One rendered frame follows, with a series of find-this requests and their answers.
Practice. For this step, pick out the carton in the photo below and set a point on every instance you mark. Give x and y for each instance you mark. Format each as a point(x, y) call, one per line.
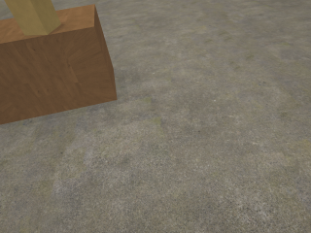
point(34, 17)

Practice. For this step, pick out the pedestal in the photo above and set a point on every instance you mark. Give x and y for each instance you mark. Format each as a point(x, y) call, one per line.
point(68, 69)

